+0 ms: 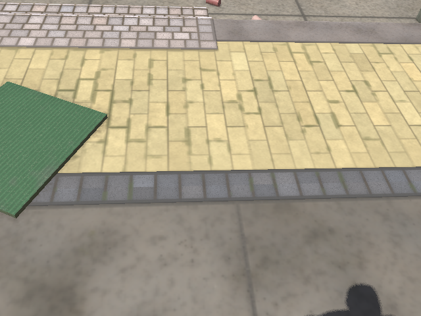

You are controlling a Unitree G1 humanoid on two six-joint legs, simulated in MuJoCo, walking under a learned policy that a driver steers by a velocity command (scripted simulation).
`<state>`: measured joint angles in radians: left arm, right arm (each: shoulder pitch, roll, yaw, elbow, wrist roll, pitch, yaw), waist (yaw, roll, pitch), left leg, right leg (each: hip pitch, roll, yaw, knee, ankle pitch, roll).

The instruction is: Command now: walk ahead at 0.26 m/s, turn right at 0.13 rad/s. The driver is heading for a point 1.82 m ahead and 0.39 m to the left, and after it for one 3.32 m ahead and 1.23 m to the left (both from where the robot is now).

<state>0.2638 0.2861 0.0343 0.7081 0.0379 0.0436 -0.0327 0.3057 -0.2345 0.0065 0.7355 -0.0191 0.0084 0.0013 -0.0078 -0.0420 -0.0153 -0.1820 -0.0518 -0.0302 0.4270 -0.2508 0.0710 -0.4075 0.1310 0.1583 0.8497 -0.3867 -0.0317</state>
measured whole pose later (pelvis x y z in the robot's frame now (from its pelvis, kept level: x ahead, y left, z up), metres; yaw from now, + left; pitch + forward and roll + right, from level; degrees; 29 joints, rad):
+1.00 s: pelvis +0.49 -0.16 -0.16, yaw +2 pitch +0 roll -2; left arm 0.45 0.19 0.03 1.06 0.02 -0.08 0.00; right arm 0.01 -0.20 -0.02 0.88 -0.02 -0.03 0.05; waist 0.05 0.01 0.05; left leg -0.57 0.03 0.05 0.67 -0.04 0.09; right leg 0.03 0.07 -0.11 0.28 -0.32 -0.06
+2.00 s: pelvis +0.99 -0.07 -0.15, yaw +36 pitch +1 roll -2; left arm 0.39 0.23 0.05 0.92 0.02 -0.09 0.01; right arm 0.07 -0.27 -0.05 0.76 -0.03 0.00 0.08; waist 0.06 0.04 0.05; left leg -0.64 0.06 0.03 0.78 -0.07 0.06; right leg 0.03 0.01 -0.21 0.23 -0.27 -0.02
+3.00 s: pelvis +1.40 +0.28 -0.15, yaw +32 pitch +1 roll +0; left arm 0.38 0.25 0.06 0.94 0.00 -0.05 -0.01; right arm 0.13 -0.25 -0.02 0.81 -0.05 -0.04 0.01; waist 0.03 0.03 0.05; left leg -0.64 0.11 -0.06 0.94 -0.18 -0.04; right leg -0.13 0.14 0.05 0.31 -0.18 -0.13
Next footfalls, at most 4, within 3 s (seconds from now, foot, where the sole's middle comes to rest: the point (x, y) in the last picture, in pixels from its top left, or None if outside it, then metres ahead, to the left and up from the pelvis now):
0.58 right None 0.43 -0.25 -0.93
1.08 left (221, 294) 0.68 -0.07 -0.93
1.60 right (244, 221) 1.00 -0.18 -0.93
2.12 left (168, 199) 1.11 0.15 -0.93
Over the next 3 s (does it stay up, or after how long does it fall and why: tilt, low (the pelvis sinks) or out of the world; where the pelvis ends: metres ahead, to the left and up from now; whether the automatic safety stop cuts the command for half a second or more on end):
stays up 1.40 0.28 -0.15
